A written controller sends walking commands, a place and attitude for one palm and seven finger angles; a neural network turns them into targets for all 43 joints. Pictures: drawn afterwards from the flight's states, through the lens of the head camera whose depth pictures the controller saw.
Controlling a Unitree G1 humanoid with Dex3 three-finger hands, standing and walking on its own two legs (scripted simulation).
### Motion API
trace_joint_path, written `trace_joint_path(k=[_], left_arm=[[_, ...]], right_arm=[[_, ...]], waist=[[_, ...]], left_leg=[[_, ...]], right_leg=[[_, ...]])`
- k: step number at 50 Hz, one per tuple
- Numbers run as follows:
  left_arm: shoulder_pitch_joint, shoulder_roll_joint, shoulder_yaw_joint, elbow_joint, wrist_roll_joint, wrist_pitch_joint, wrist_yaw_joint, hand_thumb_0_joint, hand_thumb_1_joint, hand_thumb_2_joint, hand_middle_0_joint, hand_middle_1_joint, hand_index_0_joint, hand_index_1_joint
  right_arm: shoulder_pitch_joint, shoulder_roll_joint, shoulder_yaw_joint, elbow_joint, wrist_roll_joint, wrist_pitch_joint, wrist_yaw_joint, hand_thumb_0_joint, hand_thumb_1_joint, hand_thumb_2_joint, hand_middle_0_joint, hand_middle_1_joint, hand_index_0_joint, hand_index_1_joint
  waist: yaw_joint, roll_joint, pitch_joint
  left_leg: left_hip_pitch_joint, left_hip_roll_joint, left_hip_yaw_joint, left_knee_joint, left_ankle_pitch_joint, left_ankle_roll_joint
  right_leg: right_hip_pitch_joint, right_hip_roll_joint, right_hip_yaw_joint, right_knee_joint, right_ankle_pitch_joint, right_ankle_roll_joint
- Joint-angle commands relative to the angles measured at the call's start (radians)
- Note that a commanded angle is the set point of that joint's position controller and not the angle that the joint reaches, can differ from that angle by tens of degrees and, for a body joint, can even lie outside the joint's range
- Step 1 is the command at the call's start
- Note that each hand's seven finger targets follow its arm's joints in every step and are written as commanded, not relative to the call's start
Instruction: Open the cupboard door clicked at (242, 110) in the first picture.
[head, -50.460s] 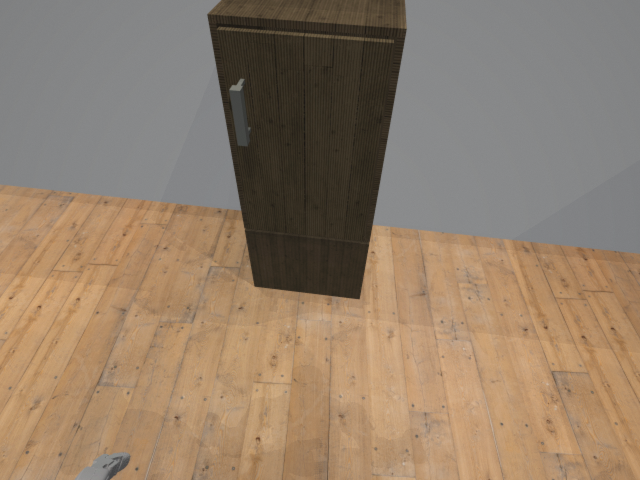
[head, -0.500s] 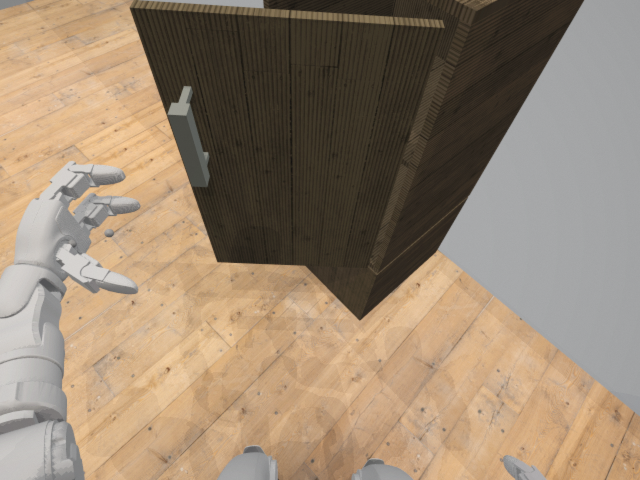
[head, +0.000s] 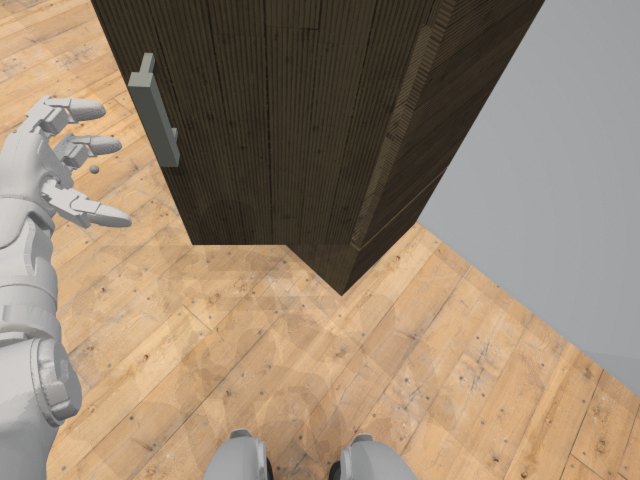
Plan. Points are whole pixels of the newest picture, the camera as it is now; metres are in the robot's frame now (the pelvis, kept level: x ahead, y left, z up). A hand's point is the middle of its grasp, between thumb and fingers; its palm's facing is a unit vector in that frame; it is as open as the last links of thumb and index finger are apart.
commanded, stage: move the hooked fingers beside the handle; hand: left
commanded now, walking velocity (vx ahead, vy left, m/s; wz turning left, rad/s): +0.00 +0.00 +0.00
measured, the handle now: (159, 113) +0.57 +0.20 +0.07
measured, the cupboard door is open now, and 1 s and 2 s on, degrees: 47 47 47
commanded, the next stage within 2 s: slide the fingers in behind the handle in 1.18 s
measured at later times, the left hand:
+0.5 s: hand (113, 129) +0.52 +0.24 +0.08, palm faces -0.01 -1.00 -0.03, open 14.0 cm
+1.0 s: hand (106, 136) +0.52 +0.25 +0.07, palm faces +0.01 -1.00 -0.01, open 14.0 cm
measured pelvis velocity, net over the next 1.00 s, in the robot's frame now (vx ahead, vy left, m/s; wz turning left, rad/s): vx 0.01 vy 0.00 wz -0.02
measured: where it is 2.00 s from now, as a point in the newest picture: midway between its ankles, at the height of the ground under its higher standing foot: outside the picture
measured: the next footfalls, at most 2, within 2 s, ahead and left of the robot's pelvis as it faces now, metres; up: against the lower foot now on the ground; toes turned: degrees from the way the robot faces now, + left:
none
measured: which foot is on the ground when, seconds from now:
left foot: down 0.00-1.00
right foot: down 0.00-1.00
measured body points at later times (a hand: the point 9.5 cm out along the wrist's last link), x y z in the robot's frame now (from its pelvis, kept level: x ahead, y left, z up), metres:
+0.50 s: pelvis +0.01 +0.00 -0.01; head +0.15 +0.02 +0.42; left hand +0.52 +0.29 +0.08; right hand -0.02 -0.28 -0.10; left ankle +0.03 +0.08 -0.68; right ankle +0.00 -0.12 -0.68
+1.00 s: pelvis +0.01 +0.00 -0.01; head +0.15 +0.03 +0.42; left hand +0.51 +0.30 +0.08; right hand +0.01 -0.28 -0.10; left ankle +0.03 +0.08 -0.68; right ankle +0.00 -0.12 -0.68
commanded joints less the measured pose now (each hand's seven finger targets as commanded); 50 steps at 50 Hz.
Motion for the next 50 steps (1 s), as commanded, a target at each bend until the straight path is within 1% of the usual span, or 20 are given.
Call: trace_joint_path(k=[1,3,6,10,13,15,18,20,22,23,24,27,29,33,38,41,42,44,45,50], left_arm=[[-0.463,0.285,0.018,-0.186,-0.004,-0.08,0.012,0.0,-0.5,0.3,-0.3,-1.2,-0.3,-1.2],[-0.507,0.299,0.021,-0.155,-0.002,-0.072,0.013,0.0,-0.5,0.3,-0.3,-1.2,-0.3,-1.2],[-0.495,0.376,0.069,-0.084,0.01,-0.045,0.017,0.0,-0.5,0.3,-0.3,-1.2,-0.3,-1.2],[-0.534,0.42,0.079,-0.116,0.032,-0.055,0.02,0.0,-0.5,0.3,-0.3,-1.2,-0.3,-1.2],[-0.559,0.408,0.07,-0.121,0.035,-0.064,0.019,0.0,-0.5,0.3,-0.3,-1.2,-0.3,-1.2],[-0.564,0.381,0.051,-0.094,0.029,-0.053,0.014,0.0,-0.5,0.3,-0.3,-1.2,-0.3,-1.2],[-0.592,0.424,0.072,-0.048,0.034,-0.029,0.009,0.0,-0.5,0.3,-0.3,-1.2,-0.3,-1.2],[-0.583,0.431,0.07,-0.045,0.046,-0.018,0.01,0.0,-0.5,0.3,-0.3,-1.2,-0.3,-1.2],[-0.56,0.393,0.056,-0.086,0.044,-0.028,0.011,0.0,-0.5,0.3,-0.3,-1.2,-0.3,-1.2],[-0.534,0.405,0.067,-0.097,0.047,-0.034,0.012,0.0,-0.5,0.3,-0.3,-1.2,-0.3,-1.2],[-0.513,0.425,0.084,-0.109,0.045,-0.039,0.015,0.0,-0.5,0.3,-0.3,-1.2,-0.3,-1.2],[-0.543,0.362,0.056,-0.135,0.023,-0.049,0.02,0.0,-0.5,0.3,-0.3,-1.2,-0.3,-1.2],[-0.521,0.42,0.102,-0.119,0.025,-0.044,0.028,0.0,-0.5,0.3,-0.3,-1.2,-0.3,-1.2],[-0.54,0.411,0.088,-0.144,0.041,-0.054,0.043,0.0,-0.5,0.3,-0.3,-1.2,-0.3,-1.2],[-0.563,0.395,0.061,-0.107,0.045,-0.058,0.042,0.0,-0.5,0.3,-0.3,-1.2,-0.3,-1.2],[-0.536,0.407,0.068,-0.094,0.036,-0.05,0.026,0.0,-0.5,0.3,-0.3,-1.2,-0.3,-1.2],[-0.536,0.382,0.055,-0.09,0.027,-0.05,0.017,0.0,-0.5,0.3,-0.3,-1.2,-0.3,-1.2],[-0.544,0.415,0.068,-0.057,0.03,-0.038,0.006,0.0,-0.5,0.3,-0.3,-1.2,-0.3,-1.2],[-0.543,0.401,0.05,-0.047,0.033,-0.032,0.002,0.0,-0.5,0.3,-0.3,-1.2,-0.3,-1.2],[-0.543,0.443,0.09,-0.121,0.027,-0.057,-0.001,0.0,-0.5,0.3,-0.3,-1.2,-0.3,-1.2]], right_arm=[[0.138,-0.19,-0.066,-0.055,-0.004,-0.01,-0.012,0.0,-0.9,-0.9,0.2,0.3,0.2,0.3],[0.149,-0.194,-0.063,-0.049,-0.004,-0.003,-0.013,0.0,-0.9,-0.9,0.2,0.3,0.2,0.3],[0.165,-0.203,-0.06,-0.053,-0.002,0.007,-0.017,0.0,-0.9,-0.9,0.2,0.3,0.2,0.3],[0.185,-0.201,-0.057,-0.056,-0.009,0.019,-0.013,0.0,-0.9,-0.9,0.2,0.3,0.2,0.3],[0.203,-0.199,-0.058,-0.054,-0.014,0.029,-0.009,0.0,-0.9,-0.9,0.2,0.3,0.2,0.3],[0.205,-0.198,-0.057,-0.05,-0.013,0.035,-0.005,0.0,-0.9,-0.9,0.2,0.3,0.2,0.3],[0.224,-0.207,-0.055,-0.045,-0.013,0.046,-0.009,0.0,-0.9,-0.9,0.2,0.3,0.2,0.3],[0.233,-0.205,-0.054,-0.052,-0.015,0.051,-0.008,0.0,-0.9,-0.9,0.2,0.3,0.2,0.3],[0.239,-0.199,-0.057,-0.059,-0.02,0.055,-0.002,0.0,-0.9,-0.9,0.2,0.3,0.2,0.3],[0.238,-0.2,-0.06,-0.059,-0.022,0.059,0.001,0.0,-0.9,-0.9,0.2,0.3,0.2,0.3],[0.24,-0.202,-0.062,-0.062,-0.024,0.063,0.002,0.0,-0.9,-0.9,0.2,0.3,0.2,0.3],[0.235,-0.193,-0.063,-0.063,-0.021,0.069,0.007,0.0,-0.9,-0.9,0.2,0.3,0.2,0.3],[0.229,-0.204,-0.068,-0.063,-0.02,0.068,0.006,0.0,-0.9,-0.9,0.2,0.3,0.2,0.3],[0.225,-0.194,-0.064,-0.063,-0.018,0.069,0.005,0.0,-0.9,-0.9,0.2,0.3,0.2,0.3],[0.217,-0.195,-0.06,-0.058,-0.015,0.07,0.003,0.0,-0.9,-0.9,0.2,0.3,0.2,0.3],[0.214,-0.2,-0.059,-0.06,-0.014,0.068,0.0,0.0,-0.9,-0.9,0.2,0.3,0.2,0.3],[0.215,-0.196,-0.057,-0.061,-0.014,0.068,-0.001,0.0,-0.9,-0.9,0.2,0.3,0.2,0.3],[0.213,-0.201,-0.056,-0.055,-0.013,0.068,-0.004,0.0,-0.9,-0.9,0.2,0.3,0.2,0.3],[0.212,-0.2,-0.053,-0.058,-0.01,0.07,-0.004,0.0,-0.9,-0.9,0.2,0.3,0.2,0.3],[0.21,-0.2,-0.059,-0.064,-0.016,0.065,-0.005,0.0,-0.9,-0.9,0.2,0.3,0.2,0.3]], waist=[[-0.021,0.16,-0.427],[-0.035,0.148,-0.424],[-0.033,0.105,-0.418],[-0.029,0.178,-0.48],[-0.04,0.192,-0.509],[-0.052,0.184,-0.483],[-0.068,0.141,-0.466],[-0.061,0.16,-0.474],[-0.047,0.213,-0.511],[-0.038,0.23,-0.529],[-0.03,0.21,-0.538],[-0.047,0.183,-0.514],[-0.041,0.161,-0.505],[-0.04,0.202,-0.505],[-0.062,0.19,-0.466],[-0.057,0.171,-0.47],[-0.057,0.182,-0.48],[-0.062,0.153,-0.457],[-0.067,0.161,-0.445],[-0.043,0.2,-0.525]], left_leg=[[0.46,-0.005,-0.146,-0.105,0.346,-0.026],[0.441,-0.004,-0.143,-0.1,0.332,-0.023],[0.354,-0.011,-0.127,-0.088,0.302,-0.013],[0.391,-0.009,-0.125,-0.065,0.374,-0.016],[0.427,-0.002,-0.13,-0.055,0.429,-0.019],[0.405,-0.004,-0.126,-0.052,0.409,-0.016],[0.359,-0.003,-0.125,-0.044,0.401,-0.009],[0.354,-0.006,-0.124,-0.047,0.402,-0.008],[0.434,-0.002,-0.131,-0.043,0.479,-0.016],[0.456,0.001,-0.13,-0.041,0.503,-0.021],[0.453,0.003,-0.133,-0.043,0.511,-0.021],[0.445,0.001,-0.13,-0.044,0.495,-0.016],[0.409,-0.001,-0.122,-0.049,0.445,-0.013],[0.425,-0.004,-0.119,-0.051,0.459,-0.014],[0.409,-0.003,-0.122,-0.048,0.42,-0.014],[0.389,-0.006,-0.117,-0.049,0.418,-0.011],[0.398,-0.008,-0.114,-0.041,0.443,-0.011],[0.352,-0.008,-0.114,-0.036,0.416,-0.008],[0.349,-0.008,-0.114,-0.039,0.406,-0.009],[0.399,-0.006,-0.119,-0.028,0.467,-0.014]], right_leg=[[-0.025,0.033,0.044,-0.094,0.209,-0.01],[-0.027,0.037,0.044,-0.093,0.207,-0.008],[0.015,0.034,0.056,-0.094,0.217,-0.003],[0.01,0.038,0.059,-0.077,0.265,-0.005],[-0.005,0.046,0.055,-0.071,0.294,-0.004],[-0.008,0.047,0.056,-0.079,0.29,-0.002],[0.001,0.048,0.059,-0.079,0.303,0.001],[0.006,0.047,0.059,-0.077,0.303,0.001],[-0.024,0.05,0.048,-0.066,0.327,-0.007],[-0.026,0.051,0.048,-0.069,0.334,-0.006],[-0.01,0.052,0.048,-0.068,0.339,-0.006],[-0.007,0.057,0.045,-0.07,0.343,-0.005],[0.018,0.056,0.054,-0.083,0.328,-0.002],[0.017,0.056,0.055,-0.079,0.342,-0.002],[-0.008,0.056,0.056,-0.083,0.312,-0.003],[0.024,0.054,0.061,-0.086,0.328,-0.002],[0.02,0.056,0.06,-0.079,0.348,-0.005],[0.028,0.053,0.063,-0.081,0.343,0.001],[0.016,0.053,0.061,-0.081,0.333,0.0],[0.027,0.052,0.06,-0.064,0.363,-0.003]])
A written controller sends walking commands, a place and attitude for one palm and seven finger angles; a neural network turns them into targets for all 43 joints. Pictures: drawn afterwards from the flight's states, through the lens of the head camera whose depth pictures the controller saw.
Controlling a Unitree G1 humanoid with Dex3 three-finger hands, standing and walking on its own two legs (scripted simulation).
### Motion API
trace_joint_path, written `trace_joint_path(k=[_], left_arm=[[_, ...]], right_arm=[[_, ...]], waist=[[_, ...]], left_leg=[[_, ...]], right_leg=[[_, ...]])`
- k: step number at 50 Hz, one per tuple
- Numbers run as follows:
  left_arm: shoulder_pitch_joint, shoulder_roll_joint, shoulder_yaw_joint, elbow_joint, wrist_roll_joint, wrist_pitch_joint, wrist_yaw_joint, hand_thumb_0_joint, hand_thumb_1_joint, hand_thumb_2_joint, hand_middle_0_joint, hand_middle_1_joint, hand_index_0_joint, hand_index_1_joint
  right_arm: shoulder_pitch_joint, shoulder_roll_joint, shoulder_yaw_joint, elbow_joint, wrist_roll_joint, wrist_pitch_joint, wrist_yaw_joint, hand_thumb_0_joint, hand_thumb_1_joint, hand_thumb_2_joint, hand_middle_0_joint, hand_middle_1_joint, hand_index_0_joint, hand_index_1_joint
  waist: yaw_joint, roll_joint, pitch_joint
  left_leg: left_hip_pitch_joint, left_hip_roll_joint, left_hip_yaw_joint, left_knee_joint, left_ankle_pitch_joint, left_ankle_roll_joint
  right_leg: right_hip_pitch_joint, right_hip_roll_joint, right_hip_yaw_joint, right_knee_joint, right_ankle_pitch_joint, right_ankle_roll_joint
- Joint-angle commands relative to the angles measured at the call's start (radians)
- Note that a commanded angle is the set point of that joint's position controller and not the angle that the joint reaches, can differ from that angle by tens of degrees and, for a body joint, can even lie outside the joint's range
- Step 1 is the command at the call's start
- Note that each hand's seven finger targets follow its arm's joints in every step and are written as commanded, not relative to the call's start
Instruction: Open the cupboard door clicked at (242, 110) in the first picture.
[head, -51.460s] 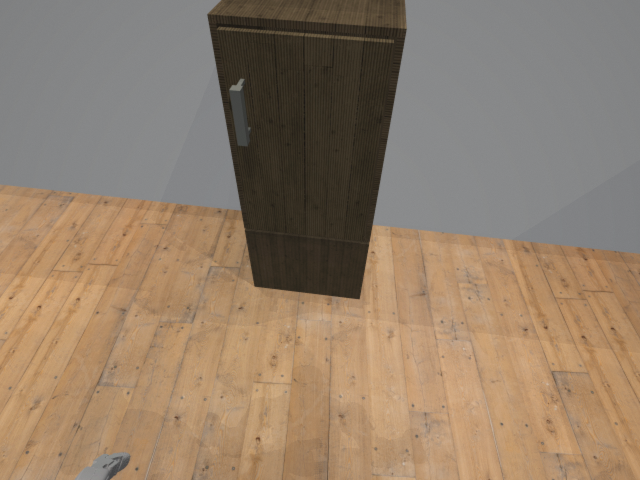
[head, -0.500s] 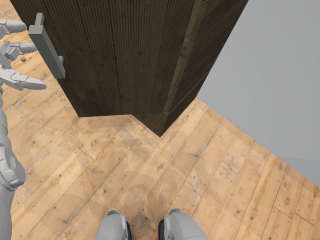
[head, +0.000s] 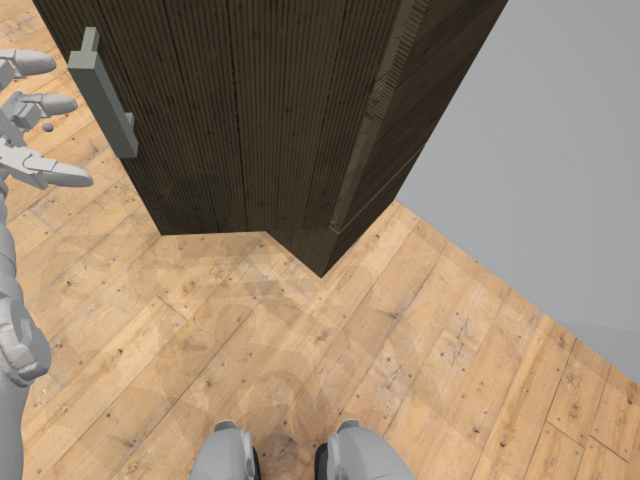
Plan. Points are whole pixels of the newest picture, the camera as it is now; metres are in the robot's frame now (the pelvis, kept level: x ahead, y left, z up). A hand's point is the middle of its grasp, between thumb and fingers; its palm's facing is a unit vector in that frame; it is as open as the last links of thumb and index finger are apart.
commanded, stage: move the hooked fingers beside the handle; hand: left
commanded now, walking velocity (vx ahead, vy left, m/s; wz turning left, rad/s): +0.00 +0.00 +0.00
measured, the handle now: (110, 97) +0.56 +0.21 +0.07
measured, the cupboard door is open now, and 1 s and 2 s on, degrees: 47 47 47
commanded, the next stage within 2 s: slide the fingers in behind the handle in 0.18 s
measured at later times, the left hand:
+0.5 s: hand (63, 126) +0.51 +0.25 +0.08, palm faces +0.01 -1.00 +0.00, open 14.0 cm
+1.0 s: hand (92, 127) +0.51 +0.22 +0.08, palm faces +0.02 -1.00 +0.00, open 14.0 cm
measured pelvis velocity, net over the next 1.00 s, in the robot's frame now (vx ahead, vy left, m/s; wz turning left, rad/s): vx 0.00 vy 0.01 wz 0.00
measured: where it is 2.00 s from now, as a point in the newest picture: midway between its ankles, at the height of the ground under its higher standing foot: outside the picture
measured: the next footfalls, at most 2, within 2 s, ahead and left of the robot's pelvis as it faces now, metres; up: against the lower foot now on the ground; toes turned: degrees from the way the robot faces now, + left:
none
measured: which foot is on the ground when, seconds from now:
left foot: down 0.00-1.00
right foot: down 0.00-1.00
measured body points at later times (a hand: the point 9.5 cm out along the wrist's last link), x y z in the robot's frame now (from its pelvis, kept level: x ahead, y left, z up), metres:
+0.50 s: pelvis +0.00 +0.01 +0.00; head +0.14 +0.04 +0.42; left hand +0.50 +0.31 +0.08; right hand -0.02 -0.26 -0.10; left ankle +0.02 +0.09 -0.67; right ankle -0.01 -0.11 -0.67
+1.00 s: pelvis +0.00 +0.01 +0.00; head +0.13 +0.04 +0.43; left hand +0.50 +0.28 +0.08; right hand -0.01 -0.26 -0.10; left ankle +0.02 +0.09 -0.67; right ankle -0.01 -0.11 -0.67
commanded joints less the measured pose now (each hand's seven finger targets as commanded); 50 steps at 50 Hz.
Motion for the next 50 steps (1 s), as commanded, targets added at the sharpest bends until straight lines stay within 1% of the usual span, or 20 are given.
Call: trace_joint_path(k=[1,2,5,7,8,11,12,14,17,22,23,26,29,32,39,40,43,47,48,50], left_arm=[[-0.398,0.271,0.016,-0.263,-0.027,-0.091,-0.006,0.0,-0.5,0.3,-0.3,-1.2,-0.3,-1.2],[-0.409,0.242,0.008,-0.277,-0.037,-0.099,-0.005,0.0,-0.5,0.3,-0.3,-1.2,-0.3,-1.2],[-0.42,0.252,0.009,-0.253,-0.036,-0.09,-0.001,0.0,-0.5,0.3,-0.3,-1.2,-0.3,-1.2],[-0.422,0.257,0.016,-0.213,-0.038,-0.075,0.004,0.0,-0.5,0.3,-0.3,-1.2,-0.3,-1.2],[-0.428,0.269,0.018,-0.216,-0.031,-0.071,0.007,0.0,-0.5,0.3,-0.3,-1.2,-0.3,-1.2],[-0.419,0.285,0.021,-0.211,-0.011,-0.067,0.022,0.0,-0.5,0.3,-0.3,-1.2,-0.3,-1.2],[-0.445,0.258,0.003,-0.23,-0.015,-0.078,0.026,0.0,-0.5,0.3,-0.3,-1.2,-0.3,-1.2],[-0.431,0.291,0.029,-0.234,-0.01,-0.087,0.033,0.0,-0.5,0.3,-0.3,-1.2,-0.3,-1.2],[-0.43,0.255,0.014,-0.212,-0.026,-0.089,0.027,0.0,-0.5,0.3,-0.3,-1.2,-0.3,-1.2],[-0.427,0.206,-0.015,-0.217,-0.027,-0.075,0.029,0.0,-0.5,0.3,-0.3,-1.2,-0.3,-1.2],[-0.409,0.239,0.01,-0.21,-0.023,-0.072,0.033,0.0,-0.5,0.3,-0.3,-1.2,-0.3,-1.2],[-0.452,0.211,-0.016,-0.211,-0.015,-0.068,0.052,0.0,-0.5,0.3,-0.3,-1.2,-0.3,-1.2],[-0.464,0.197,-0.018,-0.256,-0.012,-0.093,0.07,0.0,-0.5,0.3,-0.3,-1.2,-0.3,-1.2],[-0.436,0.153,-0.034,-0.263,-0.018,-0.099,0.078,0.0,-0.5,0.3,-0.3,-1.2,-0.3,-1.2],[-0.421,0.128,-0.044,-0.24,-0.021,-0.081,0.089,0.0,-0.5,0.3,-0.3,-1.2,-0.3,-1.2],[-0.412,0.159,-0.019,-0.24,-0.018,-0.082,0.098,0.0,-0.5,0.3,-0.3,-1.2,-0.3,-1.2],[-0.4,0.141,-0.027,-0.253,-0.013,-0.094,0.117,0.0,-0.5,0.3,-0.3,-1.2,-0.3,-1.2],[-0.428,0.1,-0.049,-0.283,-0.011,-0.114,0.134,0.0,-0.5,0.3,-0.3,-1.2,-0.3,-1.2],[-0.434,0.124,-0.03,-0.282,-0.009,-0.116,0.137,0.0,-0.5,0.3,-0.3,-1.2,-0.3,-1.2],[-0.432,0.09,-0.053,-0.265,-0.012,-0.112,0.139,0.0,-0.5,0.3,-0.3,-1.2,-0.3,-1.2]], right_arm=[[0.189,-0.19,-0.071,-0.032,-0.003,-0.01,-0.014,0.0,-0.9,-0.9,0.2,0.3,0.2,0.3],[0.192,-0.188,-0.073,-0.031,-0.005,-0.01,-0.012,0.0,-0.9,-0.9,0.2,0.3,0.2,0.3],[0.19,-0.196,-0.073,-0.02,-0.003,-0.007,-0.012,0.0,-0.9,-0.9,0.2,0.3,0.2,0.3],[0.193,-0.198,-0.071,-0.016,-0.002,-0.008,-0.017,0.0,-0.9,-0.9,0.2,0.3,0.2,0.3],[0.191,-0.198,-0.071,-0.018,-0.001,-0.008,-0.018,0.0,-0.9,-0.9,0.2,0.3,0.2,0.3],[0.193,-0.198,-0.068,-0.02,-0.004,-0.008,-0.017,0.0,-0.9,-0.9,0.2,0.3,0.2,0.3],[0.195,-0.194,-0.067,-0.02,-0.006,-0.009,-0.017,0.0,-0.9,-0.9,0.2,0.3,0.2,0.3],[0.192,-0.196,-0.067,-0.023,-0.008,-0.012,-0.015,0.0,-0.9,-0.9,0.2,0.3,0.2,0.3],[0.196,-0.194,-0.066,-0.022,-0.007,-0.015,-0.014,0.0,-0.9,-0.9,0.2,0.3,0.2,0.3],[0.203,-0.191,-0.068,-0.02,-0.008,-0.013,-0.009,0.0,-0.9,-0.9,0.2,0.3,0.2,0.3],[0.202,-0.197,-0.07,-0.021,-0.009,-0.012,-0.009,0.0,-0.9,-0.9,0.2,0.3,0.2,0.3],[0.203,-0.192,-0.068,-0.019,-0.009,-0.012,-0.008,0.0,-0.9,-0.9,0.2,0.3,0.2,0.3],[0.206,-0.19,-0.073,-0.014,-0.013,-0.016,-0.004,0.0,-0.9,-0.9,0.2,0.3,0.2,0.3],[0.211,-0.185,-0.075,-0.012,-0.016,-0.016,0.002,0.0,-0.9,-0.9,0.2,0.3,0.2,0.3],[0.198,-0.181,-0.075,-0.009,-0.011,-0.011,0.006,0.0,-0.9,-0.9,0.2,0.3,0.2,0.3],[0.2,-0.184,-0.076,-0.01,-0.012,-0.01,0.004,0.0,-0.9,-0.9,0.2,0.3,0.2,0.3],[0.192,-0.177,-0.075,-0.02,-0.012,-0.013,0.007,0.0,-0.9,-0.9,0.2,0.3,0.2,0.3],[0.192,-0.173,-0.078,-0.019,-0.017,-0.017,0.013,0.0,-0.9,-0.9,0.2,0.3,0.2,0.3],[0.193,-0.176,-0.08,-0.014,-0.017,-0.017,0.013,0.0,-0.9,-0.9,0.2,0.3,0.2,0.3],[0.188,-0.174,-0.079,-0.014,-0.015,-0.017,0.015,0.0,-0.9,-0.9,0.2,0.3,0.2,0.3]], waist=[[0.005,0.22,-0.514],[0.002,0.223,-0.522],[-0.007,0.211,-0.492],[-0.015,0.161,-0.46],[-0.009,0.197,-0.47],[-0.004,0.189,-0.459],[-0.013,0.21,-0.47],[0.0,0.22,-0.494],[-0.012,0.171,-0.469],[-0.012,0.206,-0.489],[0.0,0.193,-0.49],[-0.021,0.166,-0.454],[-0.012,0.225,-0.498],[-0.012,0.202,-0.514],[-0.011,0.186,-0.467],[-0.004,0.167,-0.459],[0.004,0.188,-0.471],[-0.003,0.196,-0.491],[0.0,0.184,-0.507],[-0.01,0.168,-0.482]], left_leg=[[0.521,-0.03,-0.108,-0.076,0.5,-0.008],[0.554,-0.027,-0.115,-0.07,0.523,-0.009],[0.539,-0.025,-0.121,-0.078,0.478,-0.01],[0.493,-0.029,-0.117,-0.077,0.442,-0.002],[0.497,-0.029,-0.115,-0.079,0.446,-0.006],[0.489,-0.027,-0.122,-0.082,0.431,-0.008],[0.516,-0.027,-0.125,-0.079,0.453,-0.008],[0.519,-0.026,-0.127,-0.08,0.452,-0.013],[0.489,-0.027,-0.124,-0.079,0.432,-0.007],[0.532,-0.025,-0.128,-0.082,0.454,-0.011],[0.518,-0.023,-0.13,-0.084,0.437,-0.013],[0.485,-0.024,-0.13,-0.087,0.396,-0.008],[0.554,-0.02,-0.141,-0.086,0.446,-0.019],[0.565,-0.022,-0.139,-0.079,0.474,-0.017],[0.526,-0.027,-0.128,-0.088,0.44,-0.014],[0.512,-0.025,-0.128,-0.092,0.429,-0.013],[0.516,-0.03,-0.12,-0.089,0.446,-0.015],[0.543,-0.029,-0.128,-0.083,0.465,-0.016],[0.542,-0.027,-0.129,-0.08,0.468,-0.017],[0.524,-0.029,-0.126,-0.085,0.44,-0.016]], right_leg=[[0.083,0.026,0.063,-0.083,0.362,0.005],[0.057,0.03,0.058,-0.078,0.357,0.001],[0.04,0.03,0.056,-0.089,0.317,0.003],[0.053,0.029,0.058,-0.093,0.31,0.004],[0.053,0.026,0.061,-0.09,0.314,0.005],[0.039,0.026,0.055,-0.089,0.288,0.003],[0.02,0.028,0.053,-0.083,0.293,0.001],[0.033,0.029,0.054,-0.082,0.289,0.001],[0.045,0.031,0.052,-0.083,0.29,0.001],[0.016,0.031,0.047,-0.083,0.289,0.0],[0.021,0.03,0.046,-0.084,0.276,0.002],[0.013,0.029,0.048,-0.089,0.254,0.005],[-0.013,0.029,0.042,-0.081,0.26,0.0],[-0.001,0.033,0.042,-0.079,0.283,-0.001],[0.017,0.032,0.043,-0.089,0.285,0.001],[0.03,0.031,0.043,-0.09,0.281,0.001],[0.038,0.031,0.048,-0.085,0.299,0.0],[0.025,0.031,0.045,-0.076,0.3,-0.003],[0.036,0.031,0.047,-0.074,0.309,0.0],[0.033,0.03,0.048,-0.08,0.296,0.002]])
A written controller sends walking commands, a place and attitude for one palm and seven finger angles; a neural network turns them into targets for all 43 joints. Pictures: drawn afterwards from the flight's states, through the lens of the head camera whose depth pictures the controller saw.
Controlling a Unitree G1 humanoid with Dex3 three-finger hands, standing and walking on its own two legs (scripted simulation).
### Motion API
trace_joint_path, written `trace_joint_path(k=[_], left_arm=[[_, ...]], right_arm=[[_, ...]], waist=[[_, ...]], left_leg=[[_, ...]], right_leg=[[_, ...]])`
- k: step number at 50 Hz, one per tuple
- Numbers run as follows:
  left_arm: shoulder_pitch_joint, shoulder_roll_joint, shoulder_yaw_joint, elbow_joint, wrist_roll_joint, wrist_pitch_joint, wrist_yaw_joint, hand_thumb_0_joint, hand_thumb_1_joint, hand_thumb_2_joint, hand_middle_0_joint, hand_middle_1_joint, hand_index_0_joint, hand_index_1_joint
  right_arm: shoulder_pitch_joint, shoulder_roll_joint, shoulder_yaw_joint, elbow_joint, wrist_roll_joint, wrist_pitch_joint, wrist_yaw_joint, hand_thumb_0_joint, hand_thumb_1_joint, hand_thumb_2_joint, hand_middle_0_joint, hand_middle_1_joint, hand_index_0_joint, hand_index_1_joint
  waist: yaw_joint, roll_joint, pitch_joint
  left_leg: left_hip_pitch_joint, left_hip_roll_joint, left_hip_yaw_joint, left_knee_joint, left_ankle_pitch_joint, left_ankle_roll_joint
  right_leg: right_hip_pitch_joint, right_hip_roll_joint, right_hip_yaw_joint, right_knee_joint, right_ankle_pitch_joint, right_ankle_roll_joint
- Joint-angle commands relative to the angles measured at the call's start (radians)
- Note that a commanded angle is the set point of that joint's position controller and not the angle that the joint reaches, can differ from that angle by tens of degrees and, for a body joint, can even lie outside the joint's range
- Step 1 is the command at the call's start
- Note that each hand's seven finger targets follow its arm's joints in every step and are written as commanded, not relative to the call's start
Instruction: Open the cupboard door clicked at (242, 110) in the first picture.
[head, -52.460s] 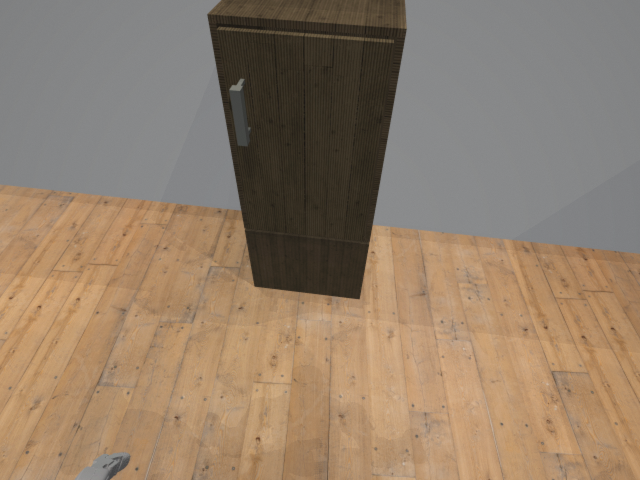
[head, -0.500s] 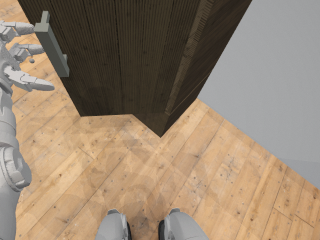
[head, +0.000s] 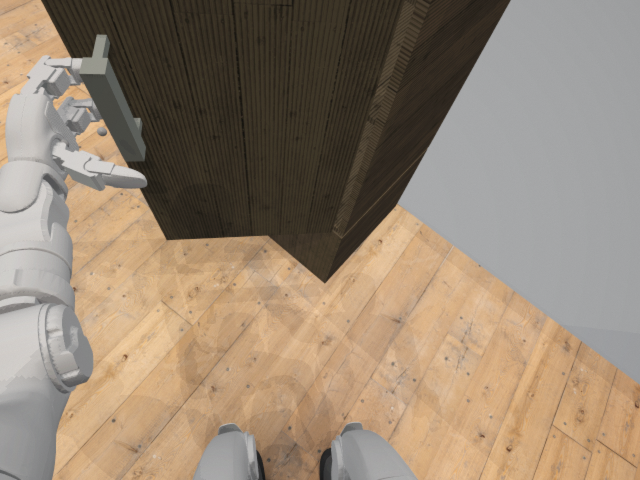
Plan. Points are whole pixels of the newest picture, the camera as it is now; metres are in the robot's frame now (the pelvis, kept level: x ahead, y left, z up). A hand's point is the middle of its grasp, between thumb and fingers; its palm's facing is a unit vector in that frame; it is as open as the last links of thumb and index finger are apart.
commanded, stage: slide the fingers in behind the handle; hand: left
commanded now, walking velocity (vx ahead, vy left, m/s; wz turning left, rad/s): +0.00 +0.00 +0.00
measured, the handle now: (119, 102) +0.56 +0.21 +0.07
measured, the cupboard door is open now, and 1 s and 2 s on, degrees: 47 47 48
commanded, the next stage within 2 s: close the thumb around the handle in 0.88 s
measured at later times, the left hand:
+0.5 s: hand (136, 133) +0.51 +0.18 +0.08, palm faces +0.04 -1.00 +0.00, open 14.0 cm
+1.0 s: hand (133, 134) +0.51 +0.18 +0.08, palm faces +0.04 -1.00 +0.00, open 14.0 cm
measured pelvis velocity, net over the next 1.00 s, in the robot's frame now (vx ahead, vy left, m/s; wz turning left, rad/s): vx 0.00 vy -0.01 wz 0.01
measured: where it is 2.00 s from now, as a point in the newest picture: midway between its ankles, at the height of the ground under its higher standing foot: outside the picture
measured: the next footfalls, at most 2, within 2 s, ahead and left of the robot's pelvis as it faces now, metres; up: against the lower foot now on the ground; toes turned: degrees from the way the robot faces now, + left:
none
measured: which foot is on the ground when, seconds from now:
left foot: down 0.00-1.00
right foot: down 0.00-1.00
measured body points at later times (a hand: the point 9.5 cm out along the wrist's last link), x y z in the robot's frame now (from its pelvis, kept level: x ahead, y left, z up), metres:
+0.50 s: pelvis +0.00 -0.01 +0.00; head +0.12 +0.01 +0.43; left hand +0.50 +0.23 +0.08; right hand +0.00 -0.28 -0.11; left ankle +0.02 +0.08 -0.67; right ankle +0.00 -0.12 -0.67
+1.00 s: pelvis +0.00 -0.01 +0.00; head +0.12 +0.01 +0.43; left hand +0.50 +0.24 +0.08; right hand +0.00 -0.28 -0.11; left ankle +0.02 +0.08 -0.67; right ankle +0.00 -0.12 -0.67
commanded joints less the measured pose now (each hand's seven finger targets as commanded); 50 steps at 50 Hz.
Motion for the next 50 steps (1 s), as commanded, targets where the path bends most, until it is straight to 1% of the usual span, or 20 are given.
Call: trace_joint_path(k=[1,5,6,8,10,12,13,17,22,23,24,31,34,38,39,42,44,47,49,50], left_arm=[[-0.43,0.222,0.008,-0.196,-0.02,-0.071,0.005,0.0,-0.5,0.3,-0.3,-1.2,-0.3,-1.2],[-0.423,0.23,0.014,-0.179,-0.015,-0.062,0.011,0.0,-0.5,0.3,-0.3,-1.2,-0.3,-1.2],[-0.456,0.202,-0.019,-0.201,-0.013,-0.066,0.011,0.0,-0.5,0.3,-0.3,-1.2,-0.3,-1.2],[-0.45,0.21,0.002,-0.235,-0.016,-0.084,0.021,0.0,-0.5,0.3,-0.3,-1.2,-0.3,-1.2],[-0.45,0.18,-0.01,-0.253,-0.021,-0.091,0.03,0.0,-0.5,0.3,-0.3,-1.2,-0.3,-1.2],[-0.441,0.168,-0.01,-0.228,-0.025,-0.093,0.036,0.0,-0.5,0.3,-0.3,-1.2,-0.3,-1.2],[-0.435,0.209,0.022,-0.221,-0.022,-0.09,0.042,0.0,-0.5,0.3,-0.3,-1.2,-0.3,-1.2],[-0.424,0.145,-0.028,-0.218,-0.01,-0.08,0.056,0.0,-0.5,0.3,-0.3,-1.2,-0.3,-1.2],[-0.447,0.179,0.004,-0.216,-0.009,-0.09,0.078,0.0,-0.5,0.3,-0.3,-1.2,-0.3,-1.2],[-0.436,0.175,-0.001,-0.227,-0.006,-0.097,0.078,0.0,-0.5,0.3,-0.3,-1.2,-0.3,-1.2],[-0.447,0.138,-0.031,-0.237,-0.008,-0.101,0.078,0.0,-0.5,0.3,-0.3,-1.2,-0.3,-1.2],[-0.438,0.209,0.012,-0.195,-0.002,-0.098,0.069,0.0,-0.5,0.3,-0.3,-1.2,-0.3,-1.2],[-0.448,0.171,-0.018,-0.217,-0.009,-0.102,0.057,0.0,-0.5,0.3,-0.3,-1.2,-0.3,-1.2],[-0.425,0.186,0.001,-0.208,-0.02,-0.097,0.05,0.0,-0.5,0.3,-0.3,-1.2,-0.3,-1.2],[-0.424,0.141,-0.035,-0.197,-0.021,-0.088,0.047,0.0,-0.5,0.3,-0.3,-1.2,-0.3,-1.2],[-0.424,0.159,-0.017,-0.173,-0.022,-0.081,0.051,0.0,-0.5,0.3,-0.3,-1.2,-0.3,-1.2],[-0.443,0.194,0.0,-0.191,-0.014,-0.082,0.059,0.0,-0.5,0.3,-0.3,-1.2,-0.3,-1.2],[-0.471,0.154,-0.029,-0.201,-0.014,-0.097,0.061,0.0,-0.5,0.3,-0.3,-1.2,-0.3,-1.2],[-0.428,0.202,0.007,-0.195,-0.008,-0.1,0.063,0.0,-0.5,0.3,-0.3,-1.2,-0.3,-1.2],[-0.44,0.186,-0.007,-0.201,-0.011,-0.1,0.061,0.0,-0.444,0.324,-0.304,-1.206,-0.304,-1.206]], right_arm=[[0.173,-0.192,-0.071,-0.032,0.0,-0.014,-0.013,0.0,-0.9,-0.9,0.2,0.3,0.2,0.3],[0.172,-0.192,-0.069,-0.034,0.002,-0.014,-0.013,0.0,-0.9,-0.9,0.2,0.3,0.2,0.3],[0.168,-0.189,-0.068,-0.033,0.002,-0.016,-0.013,0.0,-0.9,-0.9,0.2,0.3,0.2,0.3],[0.172,-0.187,-0.072,-0.034,-0.001,-0.019,-0.01,0.0,-0.9,-0.9,0.2,0.3,0.2,0.3],[0.17,-0.182,-0.075,-0.03,-0.003,-0.022,-0.007,0.0,-0.9,-0.9,0.2,0.3,0.2,0.3],[0.174,-0.181,-0.074,-0.025,-0.003,-0.023,-0.006,0.0,-0.9,-0.9,0.2,0.3,0.2,0.3],[0.174,-0.185,-0.075,-0.023,-0.002,-0.022,-0.006,0.0,-0.9,-0.9,0.2,0.3,0.2,0.3],[0.171,-0.177,-0.074,-0.033,0.0,-0.022,-0.001,0.0,-0.9,-0.9,0.2,0.3,0.2,0.3],[0.17,-0.176,-0.074,-0.031,-0.001,-0.026,-0.003,0.0,-0.9,-0.9,0.2,0.3,0.2,0.3],[0.164,-0.174,-0.074,-0.037,-0.001,-0.027,-0.003,0.0,-0.9,-0.9,0.2,0.3,0.2,0.3],[0.159,-0.171,-0.074,-0.033,-0.001,-0.029,-0.001,0.0,-0.9,-0.9,0.2,0.3,0.2,0.3],[0.162,-0.178,-0.071,-0.03,0.002,-0.032,-0.007,0.0,-0.9,-0.9,0.2,0.3,0.2,0.3],[0.16,-0.173,-0.072,-0.026,0.004,-0.034,-0.008,0.0,-0.9,-0.9,0.2,0.3,0.2,0.3],[0.165,-0.18,-0.074,-0.021,0.004,-0.033,-0.01,0.0,-0.9,-0.9,0.2,0.3,0.2,0.3],[0.16,-0.174,-0.074,-0.023,0.006,-0.033,-0.009,0.0,-0.9,-0.9,0.2,0.3,0.2,0.3],[0.167,-0.18,-0.072,-0.022,0.004,-0.033,-0.009,0.0,-0.9,-0.9,0.2,0.3,0.2,0.3],[0.163,-0.181,-0.072,-0.025,0.004,-0.033,-0.012,0.0,-0.9,-0.9,0.2,0.3,0.2,0.3],[0.162,-0.173,-0.069,-0.022,0.001,-0.041,-0.008,0.0,-0.9,-0.9,0.2,0.3,0.2,0.3],[0.163,-0.181,-0.071,-0.025,0.001,-0.038,-0.009,0.0,-0.9,-0.9,0.2,0.3,0.2,0.3],[0.159,-0.179,-0.071,-0.026,0.002,-0.038,-0.009,0.0,-0.9,-0.9,0.2,0.3,0.2,0.3]], waist=[[-0.01,0.141,-0.468],[-0.004,0.133,-0.452],[-0.018,0.151,-0.448],[0.001,0.164,-0.505],[-0.003,0.165,-0.52],[-0.009,0.139,-0.498],[0.0,0.125,-0.497],[-0.003,0.138,-0.464],[-0.005,0.093,-0.454],[0.004,0.127,-0.481],[-0.005,0.136,-0.486],[-0.002,0.087,-0.468],[-0.006,0.13,-0.489],[-0.001,0.108,-0.489],[-0.012,0.109,-0.472],[-0.011,0.096,-0.429],[-0.006,0.098,-0.453],[-0.013,0.126,-0.445],[0.007,0.13,-0.481],[-0.006,0.111,-0.48]], left_leg=[[0.5,-0.026,-0.123,-0.094,0.425,-0.02],[0.468,-0.029,-0.117,-0.095,0.403,-0.018],[0.481,-0.028,-0.119,-0.097,0.399,-0.019],[0.519,-0.028,-0.124,-0.089,0.448,-0.023],[0.535,-0.026,-0.124,-0.084,0.464,-0.023],[0.51,-0.03,-0.12,-0.081,0.457,-0.019],[0.491,-0.029,-0.117,-0.083,0.449,-0.019],[0.489,-0.035,-0.112,-0.094,0.431,-0.017],[0.427,-0.042,-0.101,-0.091,0.389,-0.01],[0.444,-0.042,-0.097,-0.09,0.404,-0.014],[0.461,-0.04,-0.1,-0.088,0.404,-0.015],[0.375,-0.046,-0.086,-0.088,0.344,-0.006],[0.43,-0.042,-0.092,-0.087,0.382,-0.012],[0.428,-0.042,-0.092,-0.085,0.393,-0.009],[0.423,-0.044,-0.091,-0.086,0.383,-0.009],[0.405,-0.045,-0.093,-0.091,0.359,-0.007],[0.394,-0.045,-0.091,-0.09,0.353,-0.007],[0.409,-0.046,-0.094,-0.083,0.355,-0.007],[0.419,-0.044,-0.096,-0.085,0.371,-0.012],[0.415,-0.043,-0.093,-0.083,0.371,-0.009]], right_leg=[[0.055,0.035,0.044,-0.094,0.302,-0.005],[0.064,0.033,0.046,-0.092,0.301,-0.006],[0.047,0.032,0.046,-0.093,0.293,-0.006],[0.06,0.033,0.046,-0.084,0.321,-0.009],[0.056,0.034,0.045,-0.082,0.33,-0.007],[0.066,0.036,0.047,-0.083,0.339,-0.008],[0.086,0.034,0.05,-0.082,0.347,-0.005],[0.075,0.034,0.047,-0.089,0.332,-0.007],[0.127,0.032,0.061,-0.091,0.345,-0.003],[0.125,0.029,0.064,-0.088,0.354,-0.004],[0.106,0.029,0.061,-0.087,0.348,-0.004],[0.168,0.025,0.081,-0.096,0.344,0.002],[0.136,0.026,0.073,-0.091,0.359,-0.001],[0.142,0.027,0.072,-0.092,0.369,-0.001],[0.13,0.027,0.071,-0.097,0.361,0.001],[0.118,0.029,0.067,-0.101,0.333,-0.002],[0.134,0.025,0.075,-0.098,0.335,0.001],[0.112,0.026,0.071,-0.094,0.326,-0.003],[0.126,0.026,0.071,-0.089,0.333,-0.005],[0.127,0.026,0.074,-0.092,0.34,-0.001]])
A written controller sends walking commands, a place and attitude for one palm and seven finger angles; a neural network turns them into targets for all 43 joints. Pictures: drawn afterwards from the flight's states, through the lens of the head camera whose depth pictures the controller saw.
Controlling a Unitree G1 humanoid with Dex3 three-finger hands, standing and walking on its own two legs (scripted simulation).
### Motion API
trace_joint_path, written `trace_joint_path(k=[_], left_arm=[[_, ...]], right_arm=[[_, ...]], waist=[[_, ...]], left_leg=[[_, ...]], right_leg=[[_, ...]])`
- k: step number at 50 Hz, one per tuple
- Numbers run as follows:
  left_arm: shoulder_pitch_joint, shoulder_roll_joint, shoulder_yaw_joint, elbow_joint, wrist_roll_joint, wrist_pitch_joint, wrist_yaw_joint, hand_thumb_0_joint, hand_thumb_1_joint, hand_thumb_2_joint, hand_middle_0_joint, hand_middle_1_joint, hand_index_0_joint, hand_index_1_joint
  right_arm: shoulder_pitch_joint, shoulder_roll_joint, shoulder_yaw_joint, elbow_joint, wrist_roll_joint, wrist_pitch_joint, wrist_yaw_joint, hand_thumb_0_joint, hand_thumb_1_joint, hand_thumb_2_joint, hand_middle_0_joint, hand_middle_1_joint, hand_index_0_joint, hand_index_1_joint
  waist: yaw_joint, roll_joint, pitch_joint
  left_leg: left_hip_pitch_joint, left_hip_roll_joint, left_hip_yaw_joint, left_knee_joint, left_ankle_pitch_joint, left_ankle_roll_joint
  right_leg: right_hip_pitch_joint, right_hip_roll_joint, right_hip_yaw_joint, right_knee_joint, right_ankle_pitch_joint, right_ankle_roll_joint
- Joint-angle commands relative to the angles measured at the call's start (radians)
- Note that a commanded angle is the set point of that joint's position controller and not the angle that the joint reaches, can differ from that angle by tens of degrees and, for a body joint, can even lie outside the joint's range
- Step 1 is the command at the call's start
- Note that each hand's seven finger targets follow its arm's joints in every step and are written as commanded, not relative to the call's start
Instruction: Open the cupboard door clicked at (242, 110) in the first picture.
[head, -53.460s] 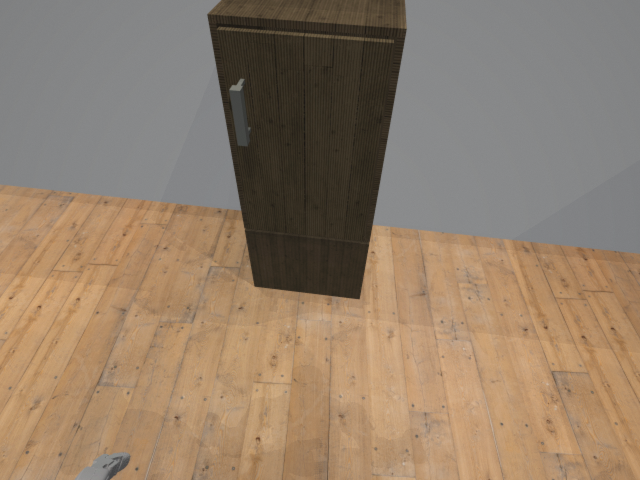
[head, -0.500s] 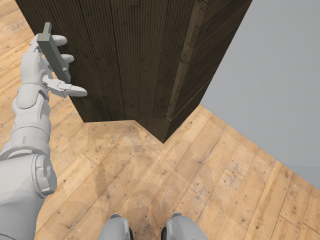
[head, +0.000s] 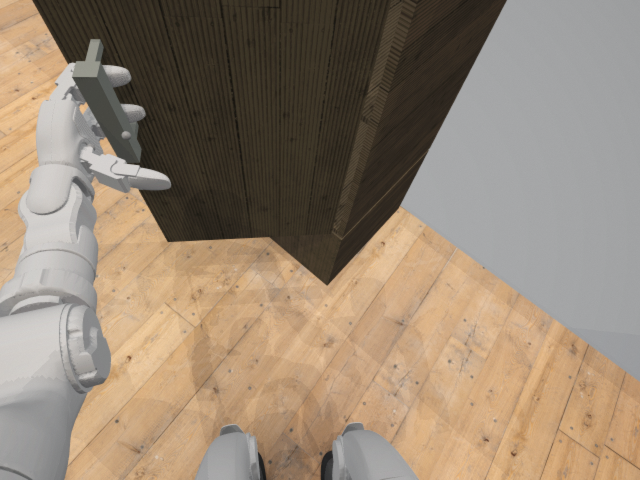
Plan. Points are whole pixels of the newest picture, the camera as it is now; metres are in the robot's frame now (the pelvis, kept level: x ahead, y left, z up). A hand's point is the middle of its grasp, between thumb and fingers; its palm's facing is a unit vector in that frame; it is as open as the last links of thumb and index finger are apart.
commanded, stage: close the thumb around the handle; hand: left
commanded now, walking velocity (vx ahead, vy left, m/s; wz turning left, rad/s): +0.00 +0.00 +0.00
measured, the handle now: (114, 105) +0.57 +0.21 +0.08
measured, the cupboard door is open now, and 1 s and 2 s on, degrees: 47 48 94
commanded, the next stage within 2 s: pull the door open along its arc in 0.68 s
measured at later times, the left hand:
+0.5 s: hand (127, 134) +0.51 +0.19 +0.08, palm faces +0.03 -1.00 +0.00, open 7.2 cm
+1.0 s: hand (128, 139) +0.51 +0.19 +0.08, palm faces +0.03 -1.00 +0.00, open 5.9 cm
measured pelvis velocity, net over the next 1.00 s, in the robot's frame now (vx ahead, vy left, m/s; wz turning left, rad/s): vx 0.01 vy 0.01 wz -0.01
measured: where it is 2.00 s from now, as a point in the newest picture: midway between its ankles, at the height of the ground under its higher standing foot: outside the picture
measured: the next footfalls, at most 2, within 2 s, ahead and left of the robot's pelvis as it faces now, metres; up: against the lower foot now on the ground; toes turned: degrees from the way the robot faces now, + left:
none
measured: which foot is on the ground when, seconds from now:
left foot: down 0.00-1.00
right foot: down 0.00-1.00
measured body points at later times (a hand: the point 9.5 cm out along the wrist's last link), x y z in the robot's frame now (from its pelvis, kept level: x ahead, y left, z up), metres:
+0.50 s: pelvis +0.00 +0.01 +0.00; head +0.13 +0.03 +0.43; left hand +0.51 +0.25 +0.08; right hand +0.00 -0.26 -0.11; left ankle +0.02 +0.10 -0.67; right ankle +0.00 -0.11 -0.67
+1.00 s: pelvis +0.01 +0.01 +0.00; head +0.12 +0.02 +0.44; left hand +0.50 +0.24 +0.08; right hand +0.00 -0.26 -0.11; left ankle +0.02 +0.10 -0.67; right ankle +0.00 -0.11 -0.67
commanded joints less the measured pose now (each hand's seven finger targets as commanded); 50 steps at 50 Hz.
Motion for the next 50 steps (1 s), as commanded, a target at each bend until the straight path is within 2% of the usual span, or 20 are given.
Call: trace_joint_path(k=[1,2,6,9,10,13,16,19,24,26,29,31,32,35,39,40,44,45,49,50], left_arm=[[-0.445,0.244,0.026,-0.227,-0.015,-0.082,-0.003,0.0,-0.388,0.348,-0.308,-1.212,-0.308,-1.212],[-0.438,0.252,0.041,-0.235,-0.019,-0.089,-0.004,0.0,-0.332,0.372,-0.312,-1.218,-0.312,-1.218],[-0.424,0.245,0.027,-0.232,-0.017,-0.078,-0.01,0.0,-0.108,0.468,-0.328,-1.242,-0.328,-1.242],[-0.452,0.169,-0.026,-0.253,-0.02,-0.082,-0.004,0.0,0.06,0.54,-0.34,-1.26,-0.34,-1.26],[-0.438,0.205,0.009,-0.247,-0.02,-0.082,-0.001,0.0,0.116,0.564,-0.344,-1.266,-0.344,-1.266],[-0.437,0.226,0.025,-0.22,-0.019,-0.077,0.007,0.0,0.284,0.636,-0.356,-1.284,-0.356,-1.284],[-0.437,0.161,-0.027,-0.212,-0.011,-0.074,0.011,0.0,0.452,0.708,-0.368,-1.302,-0.368,-1.302],[-0.452,0.199,0.0,-0.202,-0.005,-0.083,0.026,0.0,0.62,0.78,-0.38,-1.32,-0.38,-1.32],[-0.445,0.218,0.02,-0.216,-0.006,-0.091,0.02,0.0,0.9,0.9,-0.4,-1.35,-0.4,-1.35],[-0.43,0.222,0.022,-0.232,-0.006,-0.094,0.016,0.0,0.9,0.9,-0.4,-1.35,-0.4,-1.35],[-0.442,0.162,-0.025,-0.236,-0.007,-0.092,0.016,0.0,0.9,0.9,-0.4,-1.35,-0.4,-1.35],[-0.438,0.19,-0.002,-0.24,-0.01,-0.085,0.019,0.0,0.9,0.9,-0.4,-1.35,-0.4,-1.35],[-0.426,0.221,0.03,-0.225,-0.012,-0.084,0.023,0.0,0.9,0.9,-0.4,-1.35,-0.4,-1.35],[-0.453,0.197,-0.003,-0.201,-0.003,-0.072,0.025,0.0,0.9,0.9,-0.4,-1.35,-0.4,-1.35],[-0.453,0.187,-0.009,-0.224,0.0,-0.083,0.027,0.0,0.9,0.9,-0.4,-1.35,-0.4,-1.35],[-0.449,0.223,0.019,-0.218,0.0,-0.084,0.028,0.0,0.9,0.9,-0.4,-1.35,-0.4,-1.35],[-0.349,0.199,0.015,-0.253,-0.011,-0.089,0.015,0.0,0.9,0.9,-0.4,-1.35,-0.4,-1.35],[-0.321,0.188,0.01,-0.248,-0.016,-0.086,0.011,0.0,0.9,0.9,-0.4,-1.35,-0.4,-1.35],[-0.202,0.174,0.014,-0.328,-0.036,-0.086,0.001,0.0,0.9,0.9,-0.4,-1.35,-0.4,-1.35],[-0.155,0.151,0.004,-0.331,-0.042,-0.081,-0.002,0.0,0.9,0.9,-0.4,-1.35,-0.4,-1.35]], right_arm=[[0.169,-0.177,-0.062,-0.041,-0.001,-0.015,-0.014,0.0,-0.9,-0.9,0.2,0.3,0.2,0.3],[0.173,-0.176,-0.062,-0.043,-0.004,-0.017,-0.014,0.0,-0.9,-0.9,0.2,0.3,0.2,0.3],[0.165,-0.177,-0.062,-0.044,0.002,-0.012,-0.014,0.0,-0.9,-0.9,0.2,0.3,0.2,0.3],[0.165,-0.172,-0.065,-0.037,0.0,-0.012,-0.01,0.0,-0.9,-0.9,0.2,0.3,0.2,0.3],[0.169,-0.178,-0.068,-0.033,-0.002,-0.013,-0.01,0.0,-0.9,-0.9,0.2,0.3,0.2,0.3],[0.17,-0.181,-0.065,-0.032,-0.002,-0.011,-0.013,0.0,-0.9,-0.9,0.2,0.3,0.2,0.3],[0.166,-0.175,-0.064,-0.035,-0.003,-0.013,-0.008,0.0,-0.9,-0.9,0.2,0.3,0.2,0.3],[0.171,-0.18,-0.063,-0.031,-0.006,-0.011,-0.01,0.0,-0.9,-0.9,0.2,0.3,0.2,0.3],[0.172,-0.178,-0.064,-0.034,-0.007,-0.014,-0.009,0.0,-0.9,-0.9,0.2,0.3,0.2,0.3],[0.168,-0.178,-0.064,-0.041,-0.006,-0.011,-0.008,0.0,-0.9,-0.9,0.2,0.3,0.2,0.3],[0.169,-0.172,-0.064,-0.036,-0.005,-0.008,-0.005,0.0,-0.9,-0.9,0.2,0.3,0.2,0.3],[0.17,-0.179,-0.067,-0.037,-0.005,-0.005,-0.005,0.0,-0.9,-0.9,0.2,0.3,0.2,0.3],[0.178,-0.181,-0.067,-0.036,-0.006,-0.003,-0.008,0.0,-0.9,-0.9,0.2,0.3,0.2,0.3],[0.172,-0.179,-0.063,-0.034,-0.003,-0.004,-0.008,0.0,-0.9,-0.9,0.2,0.3,0.2,0.3],[0.175,-0.177,-0.066,-0.032,-0.006,-0.006,-0.009,0.0,-0.9,-0.9,0.2,0.3,0.2,0.3],[0.176,-0.181,-0.066,-0.031,-0.007,-0.005,-0.01,0.0,-0.9,-0.9,0.2,0.3,0.2,0.3],[0.164,-0.175,-0.067,-0.051,-0.005,-0.001,-0.005,0.0,-0.9,-0.9,0.2,0.3,0.2,0.3],[0.16,-0.174,-0.067,-0.057,-0.003,0.001,-0.004,0.0,-0.9,-0.9,0.2,0.3,0.2,0.3],[0.14,-0.169,-0.072,-0.086,0.005,0.007,-0.001,0.0,-0.9,-0.9,0.2,0.3,0.2,0.3],[0.133,-0.165,-0.073,-0.095,0.009,0.01,0.0,0.0,-0.9,-0.9,0.2,0.3,0.2,0.3]], waist=[[-0.012,0.106,-0.487],[-0.001,0.123,-0.503],[-0.003,0.117,-0.487],[-0.02,0.144,-0.485],[-0.008,0.138,-0.489],[-0.012,0.111,-0.466],[-0.018,0.128,-0.443],[-0.018,0.114,-0.44],[-0.008,0.121,-0.499],[0.0,0.126,-0.505],[-0.013,0.141,-0.489],[-0.013,0.126,-0.484],[-0.001,0.117,-0.484],[-0.022,0.098,-0.436],[-0.018,0.125,-0.481],[-0.01,0.124,-0.476],[0.019,0.139,-0.516],[0.02,0.109,-0.499],[0.057,0.109,-0.53],[0.061,0.087,-0.506]], left_leg=[[0.416,-0.042,-0.087,-0.083,0.358,0.008],[0.429,-0.044,-0.088,-0.079,0.383,0.008],[0.427,-0.041,-0.086,-0.085,0.377,0.005],[0.493,-0.034,-0.102,-0.088,0.402,0.0],[0.49,-0.034,-0.104,-0.086,0.396,-0.002],[0.456,-0.036,-0.101,-0.09,0.381,0.002],[0.474,-0.035,-0.108,-0.099,0.369,-0.003],[0.472,-0.032,-0.117,-0.094,0.372,-0.004],[0.468,-0.038,-0.104,-0.083,0.4,0.0],[0.476,-0.037,-0.104,-0.086,0.403,-0.003],[0.51,-0.032,-0.113,-0.086,0.433,-0.007],[0.493,-0.033,-0.108,-0.09,0.409,-0.004],[0.483,-0.035,-0.11,-0.088,0.416,-0.003],[0.446,-0.036,-0.109,-0.097,0.36,-0.001],[0.493,-0.034,-0.113,-0.089,0.399,-0.004],[0.474,-0.035,-0.108,-0.088,0.396,-0.003],[0.501,-0.038,-0.096,-0.094,0.438,-0.004],[0.488,-0.039,-0.094,-0.1,0.426,-0.005],[0.49,-0.045,-0.076,-0.114,0.459,-0.003],[0.482,-0.045,-0.071,-0.119,0.459,-0.003]], right_leg=[[0.13,0.024,0.077,-0.11,0.342,0.018],[0.137,0.026,0.076,-0.103,0.359,0.014],[0.135,0.025,0.074,-0.108,0.355,0.016],[0.07,0.029,0.059,-0.11,0.333,0.015],[0.075,0.029,0.06,-0.11,0.326,0.013],[0.087,0.028,0.062,-0.111,0.324,0.015],[0.05,0.028,0.052,-0.112,0.293,0.012],[0.037,0.028,0.051,-0.105,0.286,0.011],[0.086,0.027,0.062,-0.101,0.333,0.013],[0.088,0.027,0.06,-0.098,0.33,0.011],[0.054,0.03,0.051,-0.099,0.333,0.012],[0.068,0.031,0.054,-0.106,0.326,0.013],[0.078,0.031,0.052,-0.1,0.331,0.008],[0.067,0.029,0.055,-0.111,0.299,0.014],[0.055,0.028,0.054,-0.105,0.315,0.012],[0.07,0.027,0.058,-0.106,0.319,0.012],[0.111,0.029,0.058,-0.105,0.363,0.01],[0.119,0.03,0.055,-0.108,0.359,0.011],[0.196,0.03,0.059,-0.109,0.421,0.01],[0.203,0.031,0.056,-0.114,0.426,0.011]])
